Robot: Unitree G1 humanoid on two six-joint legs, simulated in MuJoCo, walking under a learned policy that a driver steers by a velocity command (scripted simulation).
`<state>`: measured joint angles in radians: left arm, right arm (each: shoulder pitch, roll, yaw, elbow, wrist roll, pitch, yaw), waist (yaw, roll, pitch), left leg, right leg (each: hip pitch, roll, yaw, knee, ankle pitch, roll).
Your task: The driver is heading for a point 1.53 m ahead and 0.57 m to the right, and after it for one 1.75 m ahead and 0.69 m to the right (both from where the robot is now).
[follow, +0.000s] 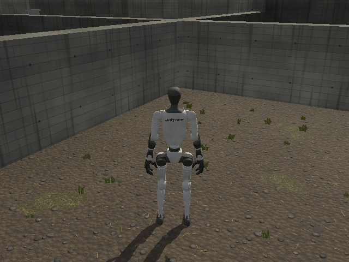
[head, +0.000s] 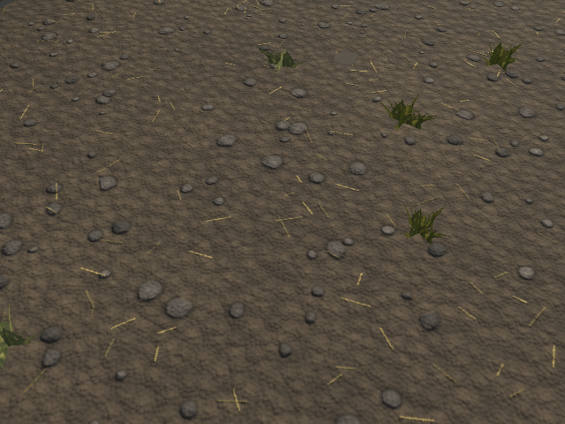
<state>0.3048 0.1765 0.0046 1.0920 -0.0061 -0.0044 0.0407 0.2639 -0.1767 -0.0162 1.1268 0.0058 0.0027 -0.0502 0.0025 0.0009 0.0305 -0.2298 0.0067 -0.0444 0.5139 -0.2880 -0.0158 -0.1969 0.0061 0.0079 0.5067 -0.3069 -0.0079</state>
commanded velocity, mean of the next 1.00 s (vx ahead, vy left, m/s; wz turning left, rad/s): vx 0.80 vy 0.00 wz -0.42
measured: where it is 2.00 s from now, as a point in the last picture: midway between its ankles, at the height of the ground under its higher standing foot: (478, 200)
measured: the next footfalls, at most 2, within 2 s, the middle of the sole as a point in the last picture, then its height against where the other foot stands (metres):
right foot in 0.70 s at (327, 417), level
left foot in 1.12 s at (310, 263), level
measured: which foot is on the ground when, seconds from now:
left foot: down 0.00-0.68, up 0.70-1.00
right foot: down 0.00-0.24, up 0.26-0.68, down 0.70-1.00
